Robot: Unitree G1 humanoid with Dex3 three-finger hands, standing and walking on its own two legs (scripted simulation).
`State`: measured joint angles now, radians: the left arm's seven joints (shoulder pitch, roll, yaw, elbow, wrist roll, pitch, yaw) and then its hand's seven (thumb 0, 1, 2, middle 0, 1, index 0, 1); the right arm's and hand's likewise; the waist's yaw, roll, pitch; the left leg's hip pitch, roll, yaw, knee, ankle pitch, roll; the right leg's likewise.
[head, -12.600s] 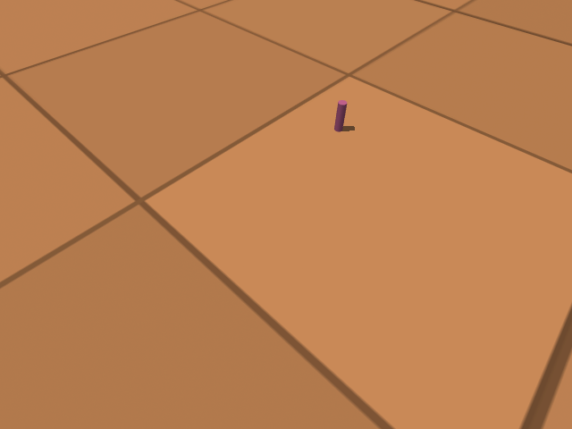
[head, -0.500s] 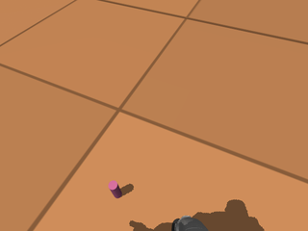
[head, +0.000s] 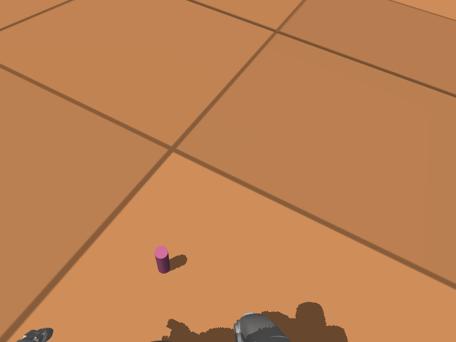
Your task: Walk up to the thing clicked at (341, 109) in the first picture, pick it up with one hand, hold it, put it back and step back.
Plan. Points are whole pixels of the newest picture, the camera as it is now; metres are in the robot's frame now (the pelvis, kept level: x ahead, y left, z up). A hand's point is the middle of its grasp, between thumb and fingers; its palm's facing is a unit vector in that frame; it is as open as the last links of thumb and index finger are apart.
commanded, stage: walk up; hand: left
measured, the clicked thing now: (162, 260) +0.47 +0.18 -0.67
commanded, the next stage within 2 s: stand in 0.22 s
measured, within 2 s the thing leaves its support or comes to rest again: neither
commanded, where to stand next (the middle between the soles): +0.13 -0.03 m, yaw -1 degrees
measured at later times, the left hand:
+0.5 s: hand (110, 320) +0.17 +0.20 -0.13, palm faces -0.10 -0.92 -0.38, open 7.4 cm
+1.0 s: hand (107, 325) +0.17 +0.21 -0.13, palm faces -0.11 -0.94 -0.34, open 7.4 cm
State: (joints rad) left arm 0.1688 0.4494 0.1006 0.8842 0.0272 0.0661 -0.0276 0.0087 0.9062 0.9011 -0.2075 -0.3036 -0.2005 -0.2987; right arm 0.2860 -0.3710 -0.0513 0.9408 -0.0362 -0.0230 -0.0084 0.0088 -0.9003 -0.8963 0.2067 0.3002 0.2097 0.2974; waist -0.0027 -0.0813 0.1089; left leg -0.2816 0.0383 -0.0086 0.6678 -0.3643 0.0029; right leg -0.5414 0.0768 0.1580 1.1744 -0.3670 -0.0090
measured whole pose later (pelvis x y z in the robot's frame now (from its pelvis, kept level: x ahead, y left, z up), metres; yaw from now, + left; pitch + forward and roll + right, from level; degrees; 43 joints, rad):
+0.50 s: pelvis +0.04 -0.05 +0.00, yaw -4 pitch -3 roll +0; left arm 0.14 0.37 0.00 0.92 0.00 -0.03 -0.01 0.01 0.90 0.90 -0.21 -0.30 -0.20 -0.30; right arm 0.21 -0.35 -0.03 0.93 0.00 -0.01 0.01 0.01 -0.91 -0.90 0.20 0.30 0.20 0.30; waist -0.01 0.02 0.11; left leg -0.26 0.01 -0.01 0.58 -0.25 0.00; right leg -0.24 -0.01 -0.01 0.61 -0.32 0.00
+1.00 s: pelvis +0.05 -0.04 +0.02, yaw -5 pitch -3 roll +0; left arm 0.08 0.37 -0.01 1.12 0.01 -0.02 -0.01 0.01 0.91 0.90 -0.21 -0.30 -0.20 -0.30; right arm 0.05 -0.35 -0.01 1.11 0.00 -0.01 0.02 0.01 -0.91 -0.90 0.20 0.30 0.20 0.30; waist 0.00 -0.01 0.07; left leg -0.13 0.01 0.01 0.34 -0.16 0.00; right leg -0.10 -0.01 0.01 0.33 -0.18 0.02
